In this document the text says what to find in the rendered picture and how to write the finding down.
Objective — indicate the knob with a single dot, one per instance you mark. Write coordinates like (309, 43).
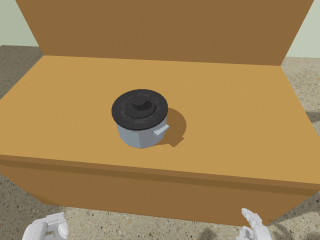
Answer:
(139, 102)

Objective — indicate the table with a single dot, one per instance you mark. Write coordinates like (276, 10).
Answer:
(238, 135)

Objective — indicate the lid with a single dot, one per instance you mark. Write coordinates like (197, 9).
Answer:
(133, 119)

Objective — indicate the pot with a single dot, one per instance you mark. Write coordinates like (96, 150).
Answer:
(143, 138)

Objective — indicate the robot right hand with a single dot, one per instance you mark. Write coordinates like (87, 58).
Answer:
(259, 232)

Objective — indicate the robot left hand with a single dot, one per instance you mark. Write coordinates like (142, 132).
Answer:
(54, 222)

